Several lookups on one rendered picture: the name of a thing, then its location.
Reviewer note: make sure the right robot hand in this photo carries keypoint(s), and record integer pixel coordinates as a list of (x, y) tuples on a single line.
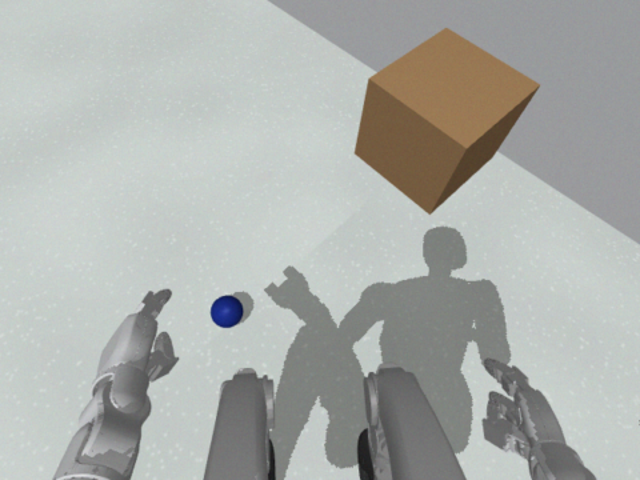
[(529, 418)]

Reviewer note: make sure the left robot arm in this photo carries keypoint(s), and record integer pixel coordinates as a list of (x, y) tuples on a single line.
[(106, 446)]

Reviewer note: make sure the right robot arm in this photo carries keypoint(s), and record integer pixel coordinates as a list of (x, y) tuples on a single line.
[(556, 461)]

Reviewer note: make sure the left robot hand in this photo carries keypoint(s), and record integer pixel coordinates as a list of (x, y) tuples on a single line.
[(132, 342)]

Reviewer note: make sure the right robot foot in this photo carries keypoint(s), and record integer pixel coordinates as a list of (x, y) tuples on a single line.
[(366, 470)]

